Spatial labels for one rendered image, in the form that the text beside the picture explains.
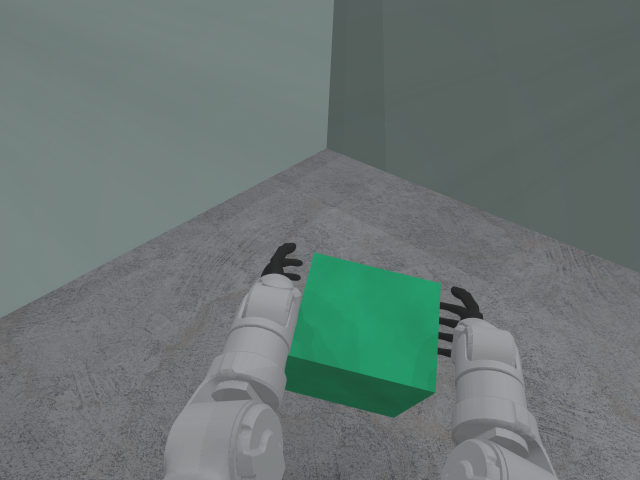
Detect right robot upper arm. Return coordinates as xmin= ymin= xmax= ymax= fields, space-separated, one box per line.
xmin=441 ymin=438 xmax=557 ymax=480

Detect left robot upper arm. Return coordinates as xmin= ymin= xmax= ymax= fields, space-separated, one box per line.
xmin=163 ymin=399 xmax=285 ymax=480

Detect right robot hand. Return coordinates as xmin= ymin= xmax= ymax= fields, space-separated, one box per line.
xmin=438 ymin=286 xmax=483 ymax=357

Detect carton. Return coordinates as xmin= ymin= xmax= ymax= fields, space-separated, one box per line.
xmin=285 ymin=252 xmax=441 ymax=418

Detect left robot hand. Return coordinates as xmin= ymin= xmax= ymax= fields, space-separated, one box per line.
xmin=260 ymin=243 xmax=303 ymax=281

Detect left robot forearm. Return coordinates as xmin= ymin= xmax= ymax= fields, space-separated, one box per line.
xmin=164 ymin=274 xmax=302 ymax=472

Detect right robot forearm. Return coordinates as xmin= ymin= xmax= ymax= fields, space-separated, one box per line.
xmin=450 ymin=318 xmax=559 ymax=480

